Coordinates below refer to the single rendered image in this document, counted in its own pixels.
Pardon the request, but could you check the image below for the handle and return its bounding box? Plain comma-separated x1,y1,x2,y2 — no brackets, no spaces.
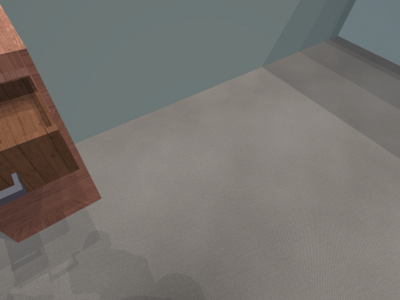
0,172,27,206

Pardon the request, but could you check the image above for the drawer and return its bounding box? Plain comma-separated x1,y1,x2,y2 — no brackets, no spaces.
0,75,79,193

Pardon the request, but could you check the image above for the cabinet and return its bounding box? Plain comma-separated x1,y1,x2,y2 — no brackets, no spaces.
0,5,102,243

